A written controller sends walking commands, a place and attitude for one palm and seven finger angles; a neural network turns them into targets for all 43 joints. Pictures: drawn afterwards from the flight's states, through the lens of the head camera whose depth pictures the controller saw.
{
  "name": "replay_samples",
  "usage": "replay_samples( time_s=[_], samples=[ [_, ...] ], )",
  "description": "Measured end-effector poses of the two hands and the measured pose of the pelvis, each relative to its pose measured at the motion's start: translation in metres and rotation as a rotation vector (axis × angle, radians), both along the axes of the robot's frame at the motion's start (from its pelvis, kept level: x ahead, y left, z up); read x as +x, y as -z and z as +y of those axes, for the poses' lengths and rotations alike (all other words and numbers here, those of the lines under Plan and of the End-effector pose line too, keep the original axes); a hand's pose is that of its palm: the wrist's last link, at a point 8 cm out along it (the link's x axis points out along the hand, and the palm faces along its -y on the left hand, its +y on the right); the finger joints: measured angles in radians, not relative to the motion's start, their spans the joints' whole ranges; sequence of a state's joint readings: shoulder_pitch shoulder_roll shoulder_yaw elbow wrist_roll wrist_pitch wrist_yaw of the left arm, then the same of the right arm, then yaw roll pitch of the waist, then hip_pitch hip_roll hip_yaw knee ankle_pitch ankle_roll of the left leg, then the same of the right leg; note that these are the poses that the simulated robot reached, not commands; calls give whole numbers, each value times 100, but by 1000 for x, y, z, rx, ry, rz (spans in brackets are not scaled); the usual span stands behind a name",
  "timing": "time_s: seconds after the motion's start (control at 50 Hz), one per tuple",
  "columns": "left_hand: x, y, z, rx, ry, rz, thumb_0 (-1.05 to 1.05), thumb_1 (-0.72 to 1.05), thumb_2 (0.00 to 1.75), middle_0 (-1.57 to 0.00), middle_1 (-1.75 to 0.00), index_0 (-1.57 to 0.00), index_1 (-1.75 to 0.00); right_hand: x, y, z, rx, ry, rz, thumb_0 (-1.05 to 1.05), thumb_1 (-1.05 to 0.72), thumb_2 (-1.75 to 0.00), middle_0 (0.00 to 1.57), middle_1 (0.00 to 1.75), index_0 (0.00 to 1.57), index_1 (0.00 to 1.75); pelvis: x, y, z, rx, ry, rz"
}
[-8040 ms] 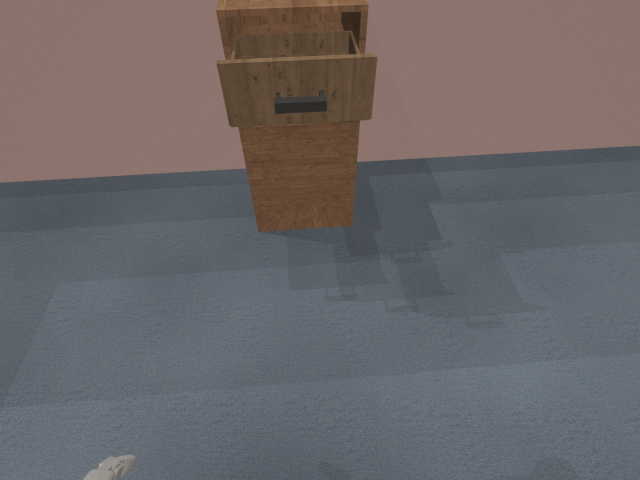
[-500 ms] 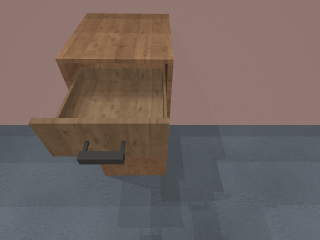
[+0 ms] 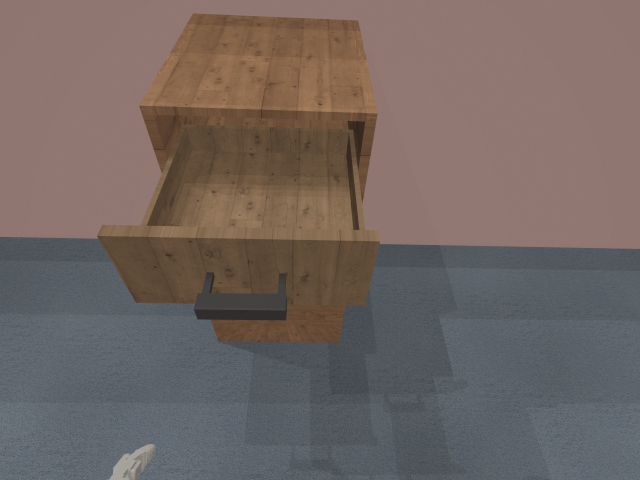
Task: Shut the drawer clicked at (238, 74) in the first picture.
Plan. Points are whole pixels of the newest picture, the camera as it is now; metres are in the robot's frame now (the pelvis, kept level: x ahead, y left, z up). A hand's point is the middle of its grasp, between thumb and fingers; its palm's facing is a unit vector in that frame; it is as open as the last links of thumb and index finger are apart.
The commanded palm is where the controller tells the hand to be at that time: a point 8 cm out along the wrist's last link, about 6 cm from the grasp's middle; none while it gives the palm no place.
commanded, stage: raise the hand and make a fist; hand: left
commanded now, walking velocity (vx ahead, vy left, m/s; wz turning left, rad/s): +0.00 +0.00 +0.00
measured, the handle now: (244, 293) +0.35 +0.14 +0.01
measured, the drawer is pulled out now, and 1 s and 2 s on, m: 0.29 0.29 0.29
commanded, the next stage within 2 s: bring the fist close to the handle in 1.80 s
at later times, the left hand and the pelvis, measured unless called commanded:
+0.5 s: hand (206, 454) +0.15 +0.13 +0.03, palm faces +0.20 -0.98 -0.04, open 5.0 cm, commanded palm +0.12 +0.18 +0.01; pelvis -0.02 -0.05 -0.08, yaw +5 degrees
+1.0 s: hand (240, 427) +0.17 +0.10 +0.05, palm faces +0.05 -1.00 -0.01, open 3.1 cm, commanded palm +0.12 +0.16 +0.07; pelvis +0.03 -0.04 -0.04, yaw +4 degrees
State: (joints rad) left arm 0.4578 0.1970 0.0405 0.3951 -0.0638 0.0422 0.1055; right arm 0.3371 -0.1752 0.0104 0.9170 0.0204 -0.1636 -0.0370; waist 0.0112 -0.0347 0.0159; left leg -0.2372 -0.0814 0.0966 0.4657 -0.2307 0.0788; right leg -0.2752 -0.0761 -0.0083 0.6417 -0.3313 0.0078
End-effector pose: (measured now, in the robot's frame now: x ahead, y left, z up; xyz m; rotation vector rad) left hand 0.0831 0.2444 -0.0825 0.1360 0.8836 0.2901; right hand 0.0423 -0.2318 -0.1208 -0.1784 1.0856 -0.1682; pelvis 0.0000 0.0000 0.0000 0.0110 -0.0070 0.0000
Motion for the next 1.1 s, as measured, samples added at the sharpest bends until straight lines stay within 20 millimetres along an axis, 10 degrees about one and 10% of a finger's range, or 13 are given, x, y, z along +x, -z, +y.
replay_samples(
  time_s=[0.1, 0.2, 0.32, 0.4, 0.52, 0.64, 0.88, 1.1],
  samples=[
    [75, -92, -28, -12, 74, -610, 1, 91, 90, -26, -37, -26, -36, 35, -10, -12, -4, -67, -265, 1, -91, -90, 20, 30, 20, 30, -14, 12, -5, 15, -39, 21],
    [85, -102, -56, -110, 225, -935, 0, 91, 90, -34, -45, -34, -45, 78, -12, -30, -19, -96, -452, 1, -91, -90, 20, 30, 21, 30, -27, 40, -15, 3, -24, 99],
    [28, -40, -56, -124, 174, -736, 0, 90, 90, -46, -57, -45, -57, 126, -24, -39, -40, -179, -580, 1, -91, -90, 20, 29, 20, 30, -32, 66, -33, 0, -36, 135],
    [4, -55, -46, -13, 73, -763, 1, 90, 90, -54, -66, -53, -66, 151, -23, -32, -34, -248, -617, 1, -91, -90, 20, 29, 20, 30, -27, 72, -43, -21, -65, 153],
    [43, -114, -70, 14, 195, -1069, 2, 90, 90, -65, -79, -65, -78, 164, -2, -17, 47, -291, -607, 1, -91, -90, 20, 29, 20, 30, -19, 75, -51, -46, -91, 172],
    [88, -93, -99, -139, 334, -770, 1, 90, 90, -77, -92, -77, -91, 149, 8, -20, 105, -159, -484, 1, -90, -90, 20, 30, 21, 30, 3, 60, -55, -11, -64, 174],
    [65, -143, -72, -3, 151, -888, 1, 91, 90, -101, -118, -100, -117, 163, -1, -50, 14, -133, -420, 1, -91, -90, 20, 29, 20, 30, 36, 46, -47, -19, -69, 178],
    [57, -158, -81, -54, 205, -892, 1, 90, 90, -123, -141, -123, -141, 199, -32, -8, 63, -159, -603, 1, -91, -90, 20, 29, 20, 30, 31, 42, -29, -24, -61, 151]
  ],
)
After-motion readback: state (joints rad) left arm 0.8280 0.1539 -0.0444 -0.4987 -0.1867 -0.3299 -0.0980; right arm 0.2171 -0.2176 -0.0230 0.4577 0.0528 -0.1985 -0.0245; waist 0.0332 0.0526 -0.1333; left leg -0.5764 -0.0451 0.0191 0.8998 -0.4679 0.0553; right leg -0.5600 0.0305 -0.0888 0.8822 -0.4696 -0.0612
